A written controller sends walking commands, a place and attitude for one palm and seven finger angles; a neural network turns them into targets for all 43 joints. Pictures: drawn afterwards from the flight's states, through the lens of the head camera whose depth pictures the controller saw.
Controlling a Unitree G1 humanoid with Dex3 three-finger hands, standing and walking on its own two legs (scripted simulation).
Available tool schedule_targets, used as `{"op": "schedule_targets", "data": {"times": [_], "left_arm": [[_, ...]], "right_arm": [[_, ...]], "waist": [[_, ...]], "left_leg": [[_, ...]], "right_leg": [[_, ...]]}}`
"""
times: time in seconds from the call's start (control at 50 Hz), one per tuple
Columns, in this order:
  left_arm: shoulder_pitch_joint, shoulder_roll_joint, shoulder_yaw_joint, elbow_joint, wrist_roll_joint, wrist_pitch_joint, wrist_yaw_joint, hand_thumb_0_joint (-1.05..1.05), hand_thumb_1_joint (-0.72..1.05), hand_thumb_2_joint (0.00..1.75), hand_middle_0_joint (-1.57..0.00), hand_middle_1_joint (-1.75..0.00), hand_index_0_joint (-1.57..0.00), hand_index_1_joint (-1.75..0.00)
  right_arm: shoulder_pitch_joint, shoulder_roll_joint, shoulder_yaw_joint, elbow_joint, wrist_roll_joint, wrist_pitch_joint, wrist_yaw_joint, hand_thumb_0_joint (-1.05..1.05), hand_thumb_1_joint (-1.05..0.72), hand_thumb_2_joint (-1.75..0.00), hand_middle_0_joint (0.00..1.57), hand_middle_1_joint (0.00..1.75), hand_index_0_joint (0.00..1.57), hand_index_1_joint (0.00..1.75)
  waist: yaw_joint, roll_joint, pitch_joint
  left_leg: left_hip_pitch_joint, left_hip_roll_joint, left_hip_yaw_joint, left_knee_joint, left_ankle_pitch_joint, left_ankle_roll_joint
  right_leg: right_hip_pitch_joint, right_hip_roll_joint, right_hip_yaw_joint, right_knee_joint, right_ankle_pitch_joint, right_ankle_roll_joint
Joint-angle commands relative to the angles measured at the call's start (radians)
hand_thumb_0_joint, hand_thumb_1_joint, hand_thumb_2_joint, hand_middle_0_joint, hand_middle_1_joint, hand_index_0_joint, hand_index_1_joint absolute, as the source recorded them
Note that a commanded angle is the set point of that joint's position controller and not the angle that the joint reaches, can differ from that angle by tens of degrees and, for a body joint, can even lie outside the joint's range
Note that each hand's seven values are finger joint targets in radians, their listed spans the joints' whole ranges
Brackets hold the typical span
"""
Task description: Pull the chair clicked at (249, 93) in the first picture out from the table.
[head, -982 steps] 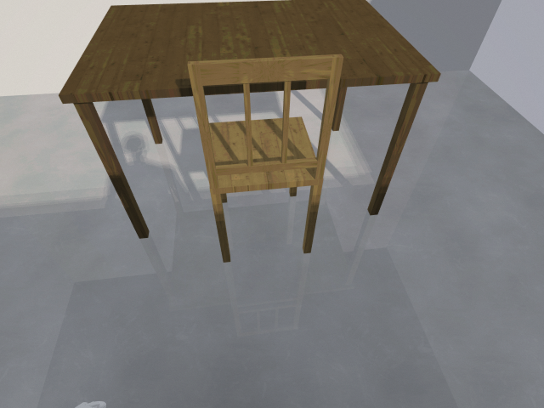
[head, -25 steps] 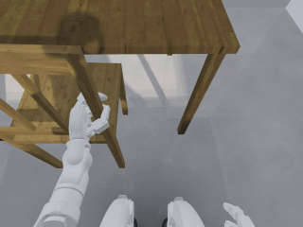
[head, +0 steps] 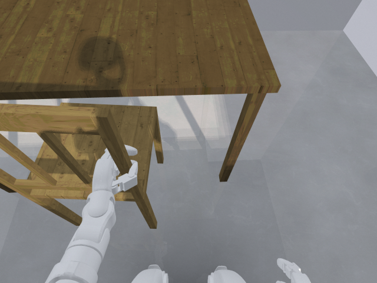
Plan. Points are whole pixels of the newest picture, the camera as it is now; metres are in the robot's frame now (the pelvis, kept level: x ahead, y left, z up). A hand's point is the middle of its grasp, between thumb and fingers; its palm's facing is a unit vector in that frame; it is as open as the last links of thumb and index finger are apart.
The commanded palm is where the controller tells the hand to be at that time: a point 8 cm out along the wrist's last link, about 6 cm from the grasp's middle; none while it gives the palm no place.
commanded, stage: step backward, pulling the chair out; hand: left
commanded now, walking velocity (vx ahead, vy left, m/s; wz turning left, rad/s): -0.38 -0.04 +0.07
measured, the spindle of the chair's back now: (25, 161) +0.39 +0.39 -0.04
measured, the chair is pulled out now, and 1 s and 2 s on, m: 0.03 0.14 0.23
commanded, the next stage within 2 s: none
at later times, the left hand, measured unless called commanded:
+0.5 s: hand (131, 194) +0.30 +0.13 -0.02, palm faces +0.05 -0.99 -0.10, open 5.8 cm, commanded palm +0.29 +0.18 -0.03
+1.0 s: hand (139, 224) +0.24 +0.10 -0.03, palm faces +0.00 -0.99 -0.14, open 5.9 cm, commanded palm +0.23 +0.15 -0.02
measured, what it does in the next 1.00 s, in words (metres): shifts its weight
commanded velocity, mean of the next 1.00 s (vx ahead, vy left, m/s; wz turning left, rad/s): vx -0.38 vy -0.03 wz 0.11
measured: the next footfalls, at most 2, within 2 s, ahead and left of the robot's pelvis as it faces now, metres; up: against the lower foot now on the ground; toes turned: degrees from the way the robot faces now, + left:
right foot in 1.28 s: -0.03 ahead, -0.12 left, +0.00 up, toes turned -1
left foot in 1.64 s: -0.17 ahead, +0.13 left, +0.00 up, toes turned +0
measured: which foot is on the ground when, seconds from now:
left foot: down 0.00-1.00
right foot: down 0.00-1.00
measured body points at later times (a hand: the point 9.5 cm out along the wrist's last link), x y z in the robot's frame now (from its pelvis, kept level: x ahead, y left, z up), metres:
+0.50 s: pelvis -0.03 -0.01 +0.04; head +0.05 -0.01 +0.48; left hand +0.30 +0.18 -0.01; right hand +0.06 -0.25 -0.09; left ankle +0.01 +0.08 -0.69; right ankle +0.00 -0.11 -0.69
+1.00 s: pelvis -0.08 -0.01 +0.03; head -0.03 -0.02 +0.48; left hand +0.24 +0.16 -0.01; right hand +0.02 -0.26 -0.09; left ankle +0.00 +0.08 -0.68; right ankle +0.00 -0.11 -0.69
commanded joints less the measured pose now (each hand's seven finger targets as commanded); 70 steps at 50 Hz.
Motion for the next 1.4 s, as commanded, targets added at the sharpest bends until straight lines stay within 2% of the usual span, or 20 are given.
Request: {"op": "schedule_targets", "data": {"times": [0.0,0.08,0.2,0.26,0.4,0.46,0.56,0.66,0.74,0.8,0.88,0.94,1.02,1.08,1.14,1.18,1.22,1.28,1.34,1.38], "left_arm": [[-0.303,0.150,-0.007,-0.032,0.069,0.004,0.011,0.00,0.90,0.90,-0.50,-1.45,-0.50,-1.45],[-0.321,0.127,-0.026,0.054,0.075,-0.018,-0.006,0.00,0.90,0.90,-0.50,-1.45,-0.50,-1.45],[-0.264,0.117,-0.009,0.043,0.073,-0.044,-0.024,0.00,0.90,0.90,-0.50,-1.45,-0.50,-1.45],[-0.199,0.129,0.015,0.016,0.074,-0.047,-0.027,0.00,0.90,0.90,-0.50,-1.45,-0.50,-1.45],[-0.222,0.141,0.015,0.007,0.069,-0.050,-0.022,0.00,0.90,0.90,-0.50,-1.45,-0.50,-1.45],[-0.263,0.162,0.010,0.056,0.071,-0.051,-0.012,0.00,0.90,0.90,-0.50,-1.45,-0.50,-1.45],[-0.324,0.164,-0.013,0.132,0.070,-0.063,-0.004,0.00,0.90,0.90,-0.50,-1.45,-0.50,-1.45],[-0.352,0.131,-0.041,0.155,0.064,-0.073,-0.002,0.00,0.90,0.90,-0.50,-1.45,-0.50,-1.45],[-0.375,0.117,-0.053,0.134,0.063,-0.072,-0.003,0.00,0.90,0.90,-0.50,-1.45,-0.50,-1.45],[-0.372,0.096,-0.059,0.141,0.063,-0.063,-0.005,0.00,0.90,0.90,-0.50,-1.45,-0.50,-1.45],[-0.370,0.098,-0.063,0.143,0.063,-0.066,-0.003,0.00,0.90,0.90,-0.50,-1.45,-0.50,-1.45],[-0.373,0.132,-0.042,0.175,0.074,-0.073,0.013,0.00,0.90,0.90,-0.50,-1.45,-0.50,-1.45],[-0.403,0.098,-0.054,0.199,0.081,-0.064,0.010,0.00,0.90,0.90,-0.50,-1.45,-0.50,-1.45],[-0.370,0.083,-0.064,0.192,0.083,-0.070,0.007,0.00,0.90,0.90,-0.50,-1.45,-0.50,-1.45],[-0.439,0.036,-0.106,0.092,0.072,-0.071,-0.012,0.00,0.90,0.90,-0.50,-1.45,-0.50,-1.45],[-0.397,0.041,-0.084,0.103,0.084,-0.060,-0.013,0.00,0.90,0.90,-0.50,-1.45,-0.50,-1.45],[-0.386,0.016,-0.096,0.095,0.096,-0.055,-0.023,0.00,0.90,0.90,-0.50,-1.45,-0.50,-1.45],[-0.378,0.026,-0.085,0.078,0.114,-0.066,-0.031,0.00,0.90,0.90,-0.50,-1.45,-0.50,-1.45],[-0.285,0.092,-0.029,0.069,0.099,-0.065,-0.033,0.00,0.90,0.90,-0.50,-1.45,-0.50,-1.45],[-0.292,0.119,-0.028,0.042,0.090,-0.069,-0.029,0.00,0.90,0.90,-0.50,-1.45,-0.50,-1.45]], "right_arm": [[0.041,-0.165,-0.054,-0.055,0.005,-0.017,-0.051,0.00,-0.90,-0.90,0.20,0.30,0.20,0.30],[0.067,-0.164,-0.066,-0.025,-0.005,-0.022,-0.058,0.00,-0.90,-0.90,0.20,0.30,0.20,0.30],[0.014,-0.153,-0.075,-0.029,-0.030,-0.040,-0.035,0.00,-0.90,-0.90,0.20,0.30,0.20,0.30],[0.004,-0.155,-0.077,-0.036,-0.037,-0.054,-0.026,0.00,-0.90,-0.90,0.20,0.30,0.20,0.30],[0.018,-0.152,-0.086,-0.013,-0.022,-0.085,-0.046,0.00,-0.90,-0.90,0.20,0.30,0.20,0.30],[0.028,-0.154,-0.085,0.011,-0.017,-0.090,-0.057,0.00,-0.90,-0.90,0.20,0.30,0.20,0.30],[0.019,-0.163,-0.081,0.036,-0.006,-0.100,-0.066,0.00,-0.90,-0.90,0.20,0.30,0.20,0.30],[-0.017,-0.164,-0.068,0.034,0.003,-0.118,-0.072,0.00,-0.90,-0.90,0.20,0.30,0.20,0.30],[-0.033,-0.159,-0.063,0.021,-0.001,-0.131,-0.073,0.00,-0.90,-0.90,0.20,0.30,0.20,0.30],[-0.033,-0.157,-0.062,0.021,-0.005,-0.140,-0.069,0.00,-0.90,-0.90,0.20,0.30,0.20,0.30],[-0.021,-0.156,-0.067,0.022,-0.007,-0.158,-0.066,0.00,-0.90,-0.90,0.20,0.30,0.20,0.30],[0.030,-0.169,-0.085,0.057,-0.005,-0.174,-0.053,0.00,-0.90,-0.90,0.20,0.30,0.20,0.30],[0.011,-0.152,-0.067,0.095,-0.014,-0.192,-0.037,0.00,-0.90,-0.90,0.20,0.30,0.20,0.30],[0.016,-0.190,-0.073,0.099,-0.024,-0.196,-0.049,0.00,-0.90,-0.90,0.20,0.30,0.20,0.30],[-0.046,-0.149,-0.057,0.044,-0.026,-0.180,-0.049,0.00,-0.90,-0.90,0.20,0.30,0.20,0.30],[-0.024,-0.150,-0.069,0.057,-0.041,-0.171,-0.050,0.00,-0.90,-0.90,0.20,0.30,0.20,0.30],[0.001,-0.153,-0.081,0.069,-0.052,-0.176,-0.034,0.00,-0.90,-0.90,0.20,0.30,0.20,0.30],[0.014,-0.156,-0.093,0.083,-0.060,-0.183,-0.017,0.00,-0.90,-0.90,0.20,0.30,0.20,0.30],[0.005,-0.161,-0.104,0.060,-0.043,-0.173,-0.013,0.00,-0.90,-0.90,0.20,0.30,0.20,0.30],[-0.004,-0.136,-0.103,0.039,-0.028,-0.168,-0.022,0.00,-0.90,-0.90,0.20,0.30,0.20,0.30]], "waist": [[0.010,0.047,-0.259],[0.012,0.142,-0.292],[0.037,0.238,-0.252],[0.046,0.207,-0.245],[0.023,0.066,-0.287],[0.014,0.078,-0.289],[0.013,0.045,-0.245],[0.028,0.072,-0.177],[0.037,0.141,-0.178],[0.044,0.106,-0.152],[0.038,0.007,-0.125],[0.024,-0.123,-0.138],[0.019,-0.114,-0.162],[0.026,0.053,-0.127],[0.037,0.143,-0.167],[0.039,0.157,-0.159],[0.033,0.114,-0.186],[0.021,0.155,-0.209],[0.029,0.103,-0.291],[0.013,-0.058,-0.300]], "left_leg": [[0.269,0.122,-0.148,-0.288,0.343,-0.003],[0.476,0.189,-0.194,-0.326,0.727,-0.001],[0.608,0.267,-0.227,-0.412,0.850,0.019],[0.604,0.278,-0.222,-0.409,0.868,0.022],[0.510,0.218,-0.158,-0.366,0.583,-0.019],[0.491,0.171,-0.132,-0.346,0.445,-0.040],[0.467,0.118,-0.134,-0.352,0.265,-0.041],[0.423,0.169,-0.197,-0.481,0.202,0.002],[0.364,0.217,-0.231,-0.537,0.167,0.029],[0.311,0.227,-0.241,-0.530,0.100,0.035],[0.275,0.164,-0.200,-0.446,-0.050,0.009],[0.437,0.031,-0.115,-0.161,-0.031,-0.055],[0.412,0.029,-0.159,-0.174,-0.018,-0.059],[0.372,0.154,-0.290,-0.494,0.232,-0.001],[0.324,0.271,-0.368,-0.563,0.246,0.062],[0.410,0.305,-0.363,-0.506,0.505,0.074],[0.538,0.310,-0.337,-0.424,0.779,0.068],[0.614,0.290,-0.289,-0.372,0.891,0.046],[0.533,0.218,-0.199,-0.311,0.705,-0.007],[0.407,0.091,-0.092,-0.215,0.291,-0.077]], "right_leg": [[0.347,-0.116,0.127,-0.224,0.551,0.031],[0.350,-0.096,0.105,-0.241,0.552,0.019],[0.327,-0.065,0.085,-0.224,0.202,0.003],[0.376,-0.068,0.088,-0.250,0.256,-0.003],[0.490,-0.130,0.154,-0.326,0.659,-0.022],[0.485,-0.177,0.200,-0.357,0.710,-0.034],[0.446,-0.208,0.225,-0.446,0.535,-0.029],[0.426,-0.120,0.145,-0.424,0.263,0.002],[0.450,-0.087,0.120,-0.313,0.188,-0.008],[0.458,-0.087,0.130,-0.288,0.151,-0.019],[0.425,-0.143,0.224,-0.398,0.060,-0.042],[0.256,-0.300,0.396,-0.659,-0.079,-0.108],[0.399,-0.316,0.272,-0.575,0.268,-0.114],[0.427,-0.118,0.109,-0.380,0.309,-0.001],[0.466,-0.058,0.095,-0.185,0.165,0.004],[0.406,-0.053,0.093,-0.139,0.154,0.000],[0.384,-0.052,0.094,-0.201,0.187,-0.001],[0.397,-0.050,0.091,-0.280,0.304,0.001],[0.548,-0.084,0.124,-0.369,0.599,-0.006],[0.629,-0.237,0.268,-0.428,0.785,-0.053]]}}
